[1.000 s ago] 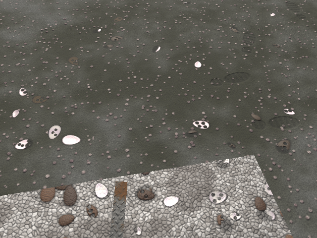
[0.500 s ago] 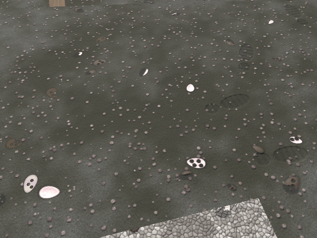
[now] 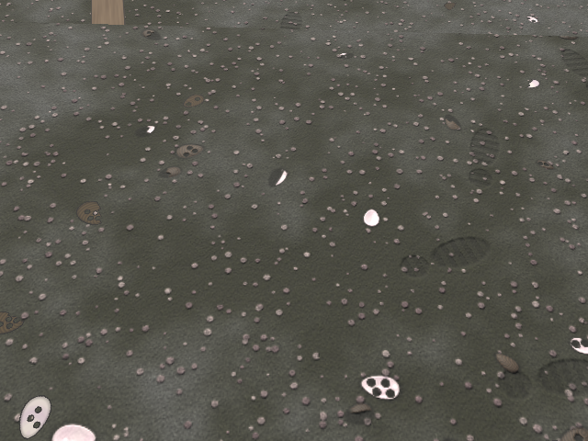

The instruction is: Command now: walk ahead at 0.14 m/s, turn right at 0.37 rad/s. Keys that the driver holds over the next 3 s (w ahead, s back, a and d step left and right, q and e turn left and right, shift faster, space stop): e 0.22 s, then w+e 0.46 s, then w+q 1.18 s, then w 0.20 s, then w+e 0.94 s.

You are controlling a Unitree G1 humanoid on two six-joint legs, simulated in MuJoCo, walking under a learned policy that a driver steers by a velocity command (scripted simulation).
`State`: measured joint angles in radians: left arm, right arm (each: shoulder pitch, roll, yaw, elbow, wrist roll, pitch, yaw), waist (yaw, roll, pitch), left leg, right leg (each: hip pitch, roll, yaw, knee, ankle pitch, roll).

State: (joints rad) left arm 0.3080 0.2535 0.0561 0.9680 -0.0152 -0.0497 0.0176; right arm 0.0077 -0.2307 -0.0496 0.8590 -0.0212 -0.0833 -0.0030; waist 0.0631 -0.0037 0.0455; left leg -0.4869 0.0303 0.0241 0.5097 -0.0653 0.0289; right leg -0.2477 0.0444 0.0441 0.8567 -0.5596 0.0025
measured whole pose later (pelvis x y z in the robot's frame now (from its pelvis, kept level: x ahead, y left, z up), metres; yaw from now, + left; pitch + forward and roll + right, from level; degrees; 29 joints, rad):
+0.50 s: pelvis +0.06 -0.04 +0.02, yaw -17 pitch +2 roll +3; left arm 0.39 0.24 0.08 0.88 -0.01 -0.03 0.02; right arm 0.05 -0.30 -0.09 0.89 0.02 -0.05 -0.01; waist 0.05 0.04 -0.03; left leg -0.55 0.04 0.01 0.90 -0.27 0.01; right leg -0.21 -0.01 0.02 0.45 -0.28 -0.06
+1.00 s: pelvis +0.31 -0.07 +0.01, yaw -21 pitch +2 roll +1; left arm 0.32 0.26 0.06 0.85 -0.01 -0.10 0.02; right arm 0.15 -0.27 -0.07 0.90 0.01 -0.10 0.05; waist 0.00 -0.02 0.03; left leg -0.32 -0.08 0.01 0.44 -0.16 0.07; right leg -0.36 -0.02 0.06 1.18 -0.37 -0.03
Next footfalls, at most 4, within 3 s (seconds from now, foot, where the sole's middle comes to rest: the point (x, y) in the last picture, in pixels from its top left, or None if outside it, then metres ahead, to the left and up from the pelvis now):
0.38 right None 0.05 -0.13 -0.76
0.86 left None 0.42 -0.02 -0.76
1.34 right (452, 366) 0.63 -0.32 -0.76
1.86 left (338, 261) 0.91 -0.05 -0.76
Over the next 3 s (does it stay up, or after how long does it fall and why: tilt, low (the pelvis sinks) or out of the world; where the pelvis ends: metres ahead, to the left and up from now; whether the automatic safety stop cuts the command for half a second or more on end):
stays up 1.43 -0.07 0.01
